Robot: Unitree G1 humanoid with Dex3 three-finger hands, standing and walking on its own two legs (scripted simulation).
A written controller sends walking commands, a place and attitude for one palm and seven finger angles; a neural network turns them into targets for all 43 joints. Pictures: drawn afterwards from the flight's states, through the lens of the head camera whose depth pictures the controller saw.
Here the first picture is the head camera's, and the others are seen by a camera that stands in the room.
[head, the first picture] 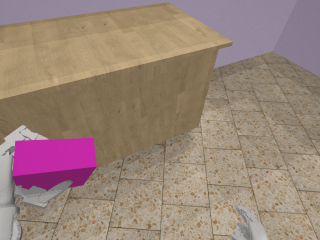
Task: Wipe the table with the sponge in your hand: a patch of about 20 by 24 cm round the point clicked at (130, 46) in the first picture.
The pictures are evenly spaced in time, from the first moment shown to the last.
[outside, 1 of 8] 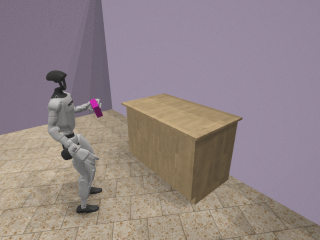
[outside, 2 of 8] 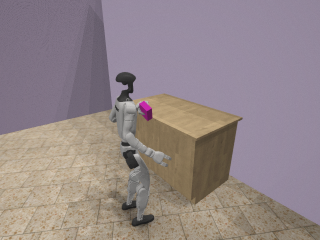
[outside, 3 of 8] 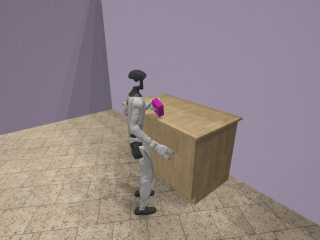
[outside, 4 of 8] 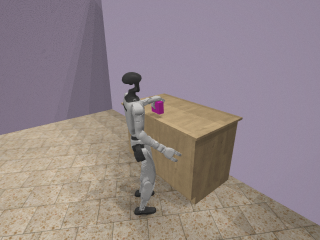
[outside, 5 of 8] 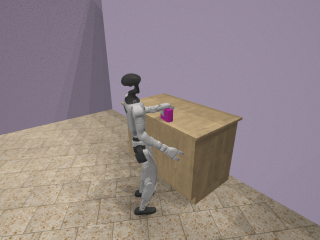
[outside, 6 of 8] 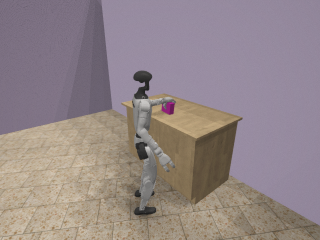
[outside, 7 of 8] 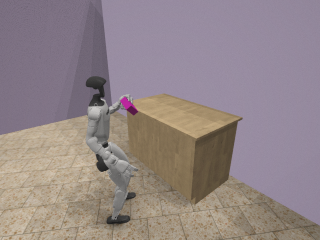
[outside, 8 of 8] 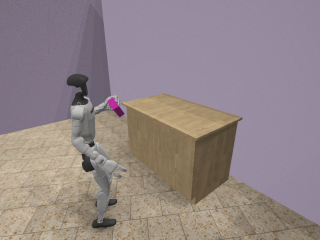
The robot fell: no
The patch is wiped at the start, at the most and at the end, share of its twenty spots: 0.00 0.95 0.95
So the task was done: yes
